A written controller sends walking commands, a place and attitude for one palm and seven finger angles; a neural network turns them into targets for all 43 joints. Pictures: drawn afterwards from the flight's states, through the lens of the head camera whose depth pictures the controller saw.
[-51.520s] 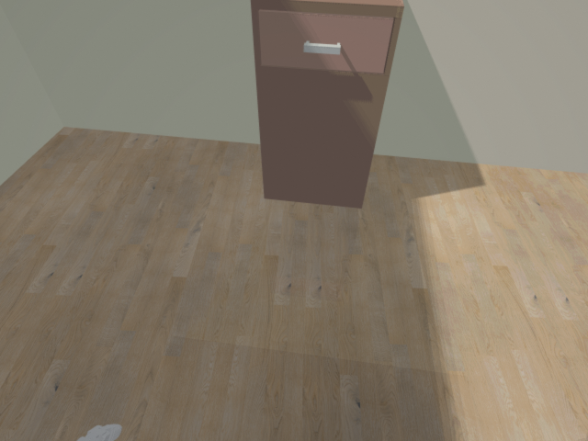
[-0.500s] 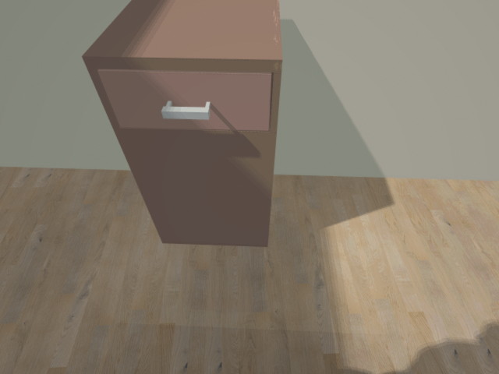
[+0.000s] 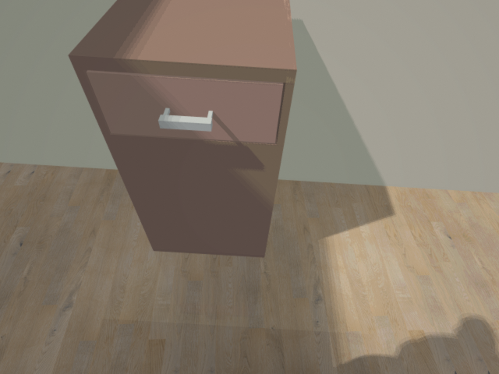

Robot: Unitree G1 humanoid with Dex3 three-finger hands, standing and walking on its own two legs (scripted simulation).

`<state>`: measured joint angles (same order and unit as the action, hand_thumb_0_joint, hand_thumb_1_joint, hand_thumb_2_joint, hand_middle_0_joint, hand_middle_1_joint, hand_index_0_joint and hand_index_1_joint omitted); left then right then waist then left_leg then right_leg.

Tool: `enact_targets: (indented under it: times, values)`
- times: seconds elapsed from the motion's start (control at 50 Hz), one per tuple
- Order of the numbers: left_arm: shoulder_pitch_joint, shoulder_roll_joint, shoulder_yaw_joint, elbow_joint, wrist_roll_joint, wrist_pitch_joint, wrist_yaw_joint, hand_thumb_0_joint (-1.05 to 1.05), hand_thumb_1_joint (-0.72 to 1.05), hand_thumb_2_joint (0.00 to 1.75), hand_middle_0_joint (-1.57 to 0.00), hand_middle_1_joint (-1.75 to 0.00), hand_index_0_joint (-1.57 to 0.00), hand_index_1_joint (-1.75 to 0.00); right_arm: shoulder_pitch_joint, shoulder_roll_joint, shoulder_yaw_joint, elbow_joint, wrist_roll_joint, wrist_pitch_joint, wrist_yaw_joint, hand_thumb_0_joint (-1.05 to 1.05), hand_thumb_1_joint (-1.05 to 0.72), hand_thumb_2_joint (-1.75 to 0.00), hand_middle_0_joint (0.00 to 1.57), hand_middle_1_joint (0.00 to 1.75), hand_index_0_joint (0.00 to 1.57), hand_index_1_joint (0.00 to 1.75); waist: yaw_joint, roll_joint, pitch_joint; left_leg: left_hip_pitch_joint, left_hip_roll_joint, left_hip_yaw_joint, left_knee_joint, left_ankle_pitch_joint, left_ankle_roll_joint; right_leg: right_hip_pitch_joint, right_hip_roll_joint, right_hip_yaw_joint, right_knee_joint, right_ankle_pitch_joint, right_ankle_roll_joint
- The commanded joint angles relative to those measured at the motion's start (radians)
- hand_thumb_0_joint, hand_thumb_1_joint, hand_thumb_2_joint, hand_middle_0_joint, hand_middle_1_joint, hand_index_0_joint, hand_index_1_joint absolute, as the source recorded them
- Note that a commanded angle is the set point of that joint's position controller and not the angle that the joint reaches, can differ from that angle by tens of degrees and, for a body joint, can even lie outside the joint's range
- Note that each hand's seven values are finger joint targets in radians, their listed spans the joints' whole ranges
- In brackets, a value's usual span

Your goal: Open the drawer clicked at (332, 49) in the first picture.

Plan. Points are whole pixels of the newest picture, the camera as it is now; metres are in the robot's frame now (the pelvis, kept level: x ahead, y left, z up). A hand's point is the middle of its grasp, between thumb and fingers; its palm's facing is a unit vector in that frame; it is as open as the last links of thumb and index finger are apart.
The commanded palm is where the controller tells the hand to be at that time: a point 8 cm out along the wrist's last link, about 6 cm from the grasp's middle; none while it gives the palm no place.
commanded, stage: take the last steps up to it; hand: left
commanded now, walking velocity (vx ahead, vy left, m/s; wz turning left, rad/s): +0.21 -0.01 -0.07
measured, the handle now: (187, 117) +0.67 +0.17 +0.01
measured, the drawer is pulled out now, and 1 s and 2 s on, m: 0.00 0.00 0.00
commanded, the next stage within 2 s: come to a stop and stand still in 0.14 s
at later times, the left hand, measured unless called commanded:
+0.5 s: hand (195, 325) +0.23 +0.11 -0.15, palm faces +0.05 -0.96 -0.29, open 7.1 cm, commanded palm none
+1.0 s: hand (159, 366) +0.17 +0.17 -0.18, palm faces +0.11 -0.97 -0.22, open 7.3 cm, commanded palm none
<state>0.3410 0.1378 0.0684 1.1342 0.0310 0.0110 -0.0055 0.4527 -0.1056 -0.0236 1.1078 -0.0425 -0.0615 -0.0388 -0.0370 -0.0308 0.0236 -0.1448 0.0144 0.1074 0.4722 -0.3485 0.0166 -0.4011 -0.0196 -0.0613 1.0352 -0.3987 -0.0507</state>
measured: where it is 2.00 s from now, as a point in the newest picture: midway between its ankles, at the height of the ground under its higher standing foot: outside the picture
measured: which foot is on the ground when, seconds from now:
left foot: down 0.00-0.26, up 0.28-0.86, down 0.88-1.00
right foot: up 0.00-0.24, down 0.26-1.00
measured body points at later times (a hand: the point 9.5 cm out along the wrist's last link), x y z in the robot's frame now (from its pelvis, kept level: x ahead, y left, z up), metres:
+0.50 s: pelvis +0.16 -0.08 +0.00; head +0.22 -0.12 +0.45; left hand +0.23 +0.16 -0.13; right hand +0.20 -0.32 -0.17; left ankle +0.12 +0.08 -0.64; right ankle +0.18 -0.13 -0.74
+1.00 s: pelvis +0.18 -0.02 +0.00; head +0.22 -0.01 +0.45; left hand +0.17 +0.22 -0.16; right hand +0.25 -0.25 -0.15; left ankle +0.12 +0.10 -0.74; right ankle +0.17 -0.13 -0.73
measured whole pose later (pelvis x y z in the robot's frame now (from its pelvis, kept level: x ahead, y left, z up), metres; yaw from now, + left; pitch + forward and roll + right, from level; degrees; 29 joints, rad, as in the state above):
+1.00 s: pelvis +0.18 -0.02 +0.00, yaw +1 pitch +1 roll +1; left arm 0.25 0.19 0.06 1.05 0.02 0.04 0.03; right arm 0.16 -0.15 -0.02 1.02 -0.03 0.02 -0.03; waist 0.05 -0.04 0.10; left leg -0.16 0.00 0.02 0.48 -0.33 -0.01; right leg -0.30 -0.05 -0.07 0.64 -0.40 0.00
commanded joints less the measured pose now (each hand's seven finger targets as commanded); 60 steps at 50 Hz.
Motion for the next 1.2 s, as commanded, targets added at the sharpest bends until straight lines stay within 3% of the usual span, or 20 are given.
enact_targets:
  times: [0.0,0.06,0.14,0.2,0.22,0.24,0.26,0.32,0.38,0.6,0.76,0.82,0.86,0.88,0.9,0.96,1.02,1.06,1.12,1.18]
  values:
    - [-0.087,0.026,-0.003,-0.119,-0.009,-0.045,-0.013,0.0,0.9,0.9,-0.2,-0.3,-0.2,-0.3,0.143,-0.117,-0.007,0.031,0.013,-0.021,-0.019,0.0,-0.9,-0.9,0.2,0.3,0.2,0.3,0.017,0.121,0.102,0.144,0.261,-0.19,-0.233,0.589,0.138,-0.281,-0.065,0.016,0.03,0.11,0.025]
    - [-0.136,0.015,-0.009,-0.147,-0.011,-0.041,-0.014,0.0,0.9,0.9,-0.2,-0.3,-0.2,-0.3,0.144,-0.111,-0.008,0.041,0.013,-0.018,-0.015,0.0,-0.9,-0.9,0.2,0.3,0.2,0.3,0.009,0.162,0.108,0.122,0.229,-0.097,-0.218,0.635,0.117,-0.216,-0.053,-0.036,-0.14,0.164,0.022]
    - [-0.179,0.026,-0.006,-0.165,-0.015,-0.036,-0.014,0.0,0.9,0.9,-0.2,-0.3,-0.2,-0.3,0.132,-0.131,-0.011,0.047,0.009,-0.002,-0.012,0.0,-0.9,-0.9,0.2,0.3,0.2,0.3,0.006,0.17,0.123,0.052,0.243,-0.077,-0.196,0.618,0.119,-0.047,-0.015,-0.079,-0.316,0.163,0.003]
    - [0.043,0.082,0.017,-0.107,-0.012,-0.049,-0.01,0.0,0.9,0.9,-0.2,-0.3,-0.2,-0.3,0.075,-0.15,-0.021,0.039,0.022,0.008,-0.007,0.0,-0.9,-0.9,0.2,0.3,0.2,0.3,0.116,0.118,0.004,-0.005,0.202,-0.033,0.058,0.651,0.076,0.289,0.025,-0.092,-0.457,0.265,-0.019]
    - [0.177,0.145,0.038,-0.067,-0.007,-0.062,-0.002,0.0,0.9,0.9,-0.2,-0.3,-0.2,-0.3,0.065,-0.129,-0.02,0.028,0.035,0.005,0.002,0.0,-0.9,-0.9,0.2,0.3,0.2,0.3,0.171,0.004,-0.085,-0.154,0.139,0.004,0.266,0.469,0.04,0.528,-0.074,0.035,-0.485,0.352,-0.052]
    - [0.256,0.245,0.064,-0.056,-0.006,-0.068,0.013,0.0,0.9,0.9,-0.2,-0.3,-0.2,-0.3,0.113,-0.067,-0.016,0.001,0.05,-0.001,0.004,0.0,-0.9,-0.9,0.2,0.3,0.2,0.3,0.164,-0.248,-0.201,-0.319,-0.023,0.035,0.605,-0.141,-0.006,0.669,-0.38,0.452,-0.605,0.662,-0.161]
    - [0.199,0.243,0.048,-0.078,-0.022,-0.062,0.026,0.0,0.9,0.9,-0.2,-0.3,-0.2,-0.3,0.094,-0.088,-0.026,-0.012,0.054,0.026,-0.005,0.0,-0.9,-0.9,0.2,0.3,0.2,0.3,0.127,-0.142,-0.186,-0.27,0.003,-0.104,0.757,-0.264,-0.005,0.522,-0.447,0.483,-0.666,0.858,-0.187]
    - [-0.014,0.154,0.019,-0.131,-0.01,-0.041,0.058,0.0,0.9,0.9,-0.2,-0.3,-0.2,-0.3,-0.036,-0.053,-0.022,-0.024,0.051,0.061,-0.007,0.0,-0.9,-0.9,0.2,0.3,0.2,0.3,0.073,-0.045,0.006,-0.278,0.058,-0.162,0.767,-0.166,-0.015,0.224,-0.368,0.256,-0.644,1.054,-0.182]
    - [-0.065,0.147,0.022,-0.14,-0.011,-0.034,0.066,0.0,0.9,0.9,-0.2,-0.3,-0.2,-0.3,-0.073,-0.063,-0.03,-0.037,0.04,0.109,0.005,0.0,-0.9,-0.9,0.2,0.3,0.2,0.3,0.04,-0.019,-0.031,-0.263,0.039,-0.161,0.701,-0.115,-0.043,0.189,-0.331,0.151,-0.677,0.966,-0.144]
    - [-0.066,0.166,0.033,-0.176,-0.004,-0.028,0.056,0.0,0.9,0.9,-0.2,-0.3,-0.2,-0.3,-0.301,-0.157,-0.061,-0.154,0.024,0.137,0.031,0.0,-0.9,-0.9,0.2,0.3,0.2,0.3,0.049,-0.119,-0.067,-0.359,-0.004,-0.168,0.611,-0.008,-0.079,0.302,-0.299,0.111,-0.662,0.924,-0.117]
    - [-0.018,0.205,0.037,-0.169,0.009,-0.021,0.054,0.0,0.9,0.9,-0.2,-0.3,-0.2,-0.3,-0.351,-0.153,-0.04,-0.183,0.035,0.1,0.03,0.0,-0.9,-0.9,0.2,0.3,0.2,0.3,0.074,-0.171,-0.089,-0.214,-0.005,-0.109,0.224,-0.08,-0.052,0.364,-0.281,0.14,-0.621,0.846,-0.133]
    - [-0.052,0.184,0.028,-0.158,-0.009,-0.015,0.055,0.0,0.9,0.9,-0.2,-0.3,-0.2,-0.3,-0.234,-0.166,-0.034,-0.135,0.033,0.079,0.028,0.0,-0.9,-0.9,0.2,0.3,0.2,0.3,0.021,-0.085,-0.108,0.016,0.02,-0.102,-0.108,0.209,-0.039,0.259,-0.212,0.087,-0.54,0.594,-0.044]
    - [-0.02,0.102,0.003,-0.166,-0.019,-0.006,0.052,0.0,0.9,0.9,-0.2,-0.3,-0.2,-0.3,-0.22,-0.284,-0.049,-0.138,0.02,0.068,0.02,0.0,-0.9,-0.9,0.2,0.3,0.2,0.3,0.038,0.246,-0.121,0.114,0.313,-0.364,-0.127,0.684,0.066,0.074,-0.067,-0.01,-0.432,-0.05,0.056]
    - [-0.042,0.097,-0.002,-0.161,-0.018,-0.003,0.054,0.0,0.9,0.9,-0.2,-0.3,-0.2,-0.3,-0.249,-0.266,-0.038,-0.142,0.011,0.076,0.013,0.0,-0.9,-0.9,0.2,0.3,0.2,0.3,0.035,0.222,-0.082,0.044,0.328,-0.33,-0.129,0.697,0.145,0.081,-0.049,0.024,-0.359,-0.154,0.062]
    - [-0.042,0.088,-0.005,-0.157,-0.02,-0.004,0.048,0.0,0.9,0.9,-0.2,-0.3,-0.2,-0.3,-0.268,-0.241,-0.027,-0.145,0.009,0.075,0.003,0.0,-0.9,-0.9,0.2,0.3,0.2,0.3,0.051,0.171,-0.032,-0.025,0.295,-0.261,-0.133,0.622,0.142,0.105,-0.045,0.026,-0.354,-0.128,0.057]
    - [-0.072,0.121,0.0,-0.124,-0.018,0.0,0.035,0.0,0.9,0.9,-0.2,-0.3,-0.2,-0.3,-0.235,-0.199,-0.017,-0.108,0.019,0.066,-0.013,0.0,-0.9,-0.9,0.2,0.3,0.2,0.3,0.038,0.31,-0.025,0.094,0.203,-0.193,-0.087,0.915,0.083,0.087,-0.027,0.026,-0.365,0.027,0.046]
    - [-0.041,0.115,-0.006,-0.097,-0.019,-0.004,0.034,0.0,0.9,0.9,-0.2,-0.3,-0.2,-0.3,-0.223,-0.188,-0.018,-0.101,0.026,0.062,-0.016,0.0,-0.9,-0.9,0.2,0.3,0.2,0.3,0.063,0.13,-0.031,0.059,0.166,-0.171,-0.059,0.723,0.058,0.216,-0.038,0.042,-0.544,0.17,0.041]
    - [-0.023,0.145,-0.009,-0.072,-0.015,-0.019,0.036,0.0,0.9,0.9,-0.2,-0.3,-0.2,-0.3,-0.206,-0.164,-0.015,-0.097,0.037,0.059,-0.01,0.0,-0.9,-0.9,0.2,0.3,0.2,0.3,0.05,0.012,-0.026,-0.005,0.086,-0.127,-0.04,0.471,-0.001,0.298,-0.101,0.121,-0.605,0.551,0.007]
    - [-0.065,0.132,-0.022,-0.062,-0.024,-0.022,0.039,0.0,0.9,0.9,-0.2,-0.3,-0.2,-0.3,-0.162,-0.152,-0.006,-0.057,0.032,0.061,-0.005,0.0,-0.9,-0.9,0.2,0.3,0.2,0.3,0.035,-0.061,0.008,-0.004,0.085,-0.131,-0.101,0.316,-0.009,0.282,-0.104,0.116,-0.618,0.49,-0.001]
    - [-0.07,0.123,-0.029,-0.057,-0.026,-0.025,0.042,0.0,0.9,0.9,-0.2,-0.3,-0.2,-0.3,-0.134,-0.143,0.003,-0.026,0.028,0.051,-0.004,0.0,-0.9,-0.9,0.2,0.3,0.2,0.3,0.037,-0.017,0.01,0.012,0.086,-0.133,-0.13,0.35,-0.004,0.293,-0.092,0.107,-0.635,0.462,0.008]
